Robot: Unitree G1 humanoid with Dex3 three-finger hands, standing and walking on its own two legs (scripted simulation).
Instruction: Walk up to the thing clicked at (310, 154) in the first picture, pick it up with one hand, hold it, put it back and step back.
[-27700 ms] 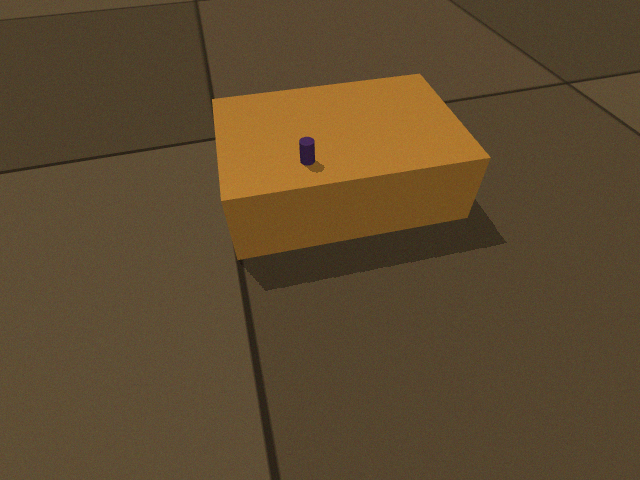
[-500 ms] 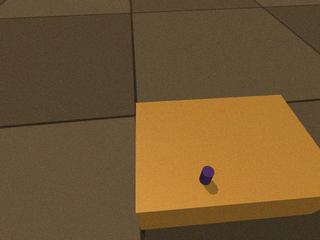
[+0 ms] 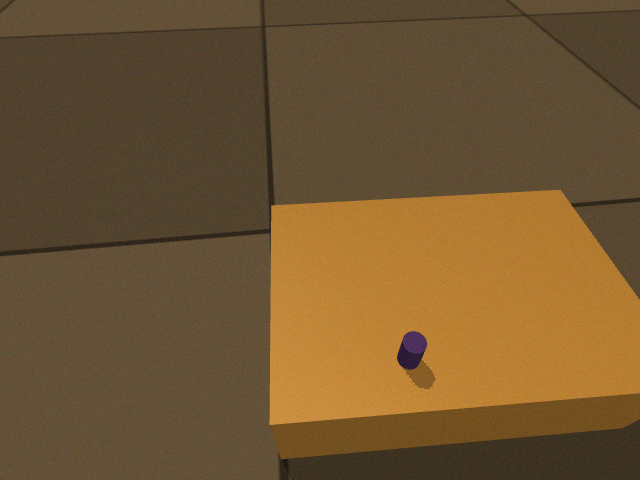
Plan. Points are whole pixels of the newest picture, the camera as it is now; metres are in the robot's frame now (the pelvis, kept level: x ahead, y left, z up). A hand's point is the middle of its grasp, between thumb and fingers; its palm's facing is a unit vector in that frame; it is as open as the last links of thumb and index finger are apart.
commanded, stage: stand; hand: right
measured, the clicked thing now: (411, 350) +0.47 -0.19 -0.41
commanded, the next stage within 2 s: step back in 0.56 s
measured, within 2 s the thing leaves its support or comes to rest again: neither
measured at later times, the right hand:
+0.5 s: hand out of the picture +0.07 -0.25 -0.15, palm faces -0.01 +0.94 -0.34, open 7.4 cm
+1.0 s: hand out of the picture +0.03 -0.29 -0.17, palm faces -0.02 +0.93 -0.37, open 7.4 cm
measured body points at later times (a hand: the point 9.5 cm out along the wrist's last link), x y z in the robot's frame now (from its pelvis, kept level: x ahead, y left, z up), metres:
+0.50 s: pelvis +0.00 +0.00 +0.00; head +0.00 +0.01 +0.45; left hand +0.07 +0.30 -0.14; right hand +0.07 -0.30 -0.13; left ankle +0.00 +0.12 -0.75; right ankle -0.02 -0.15 -0.75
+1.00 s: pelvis -0.08 -0.01 -0.02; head -0.01 -0.02 +0.43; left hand +0.02 +0.30 -0.13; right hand +0.03 -0.34 -0.14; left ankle -0.13 +0.11 -0.68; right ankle -0.02 -0.14 -0.75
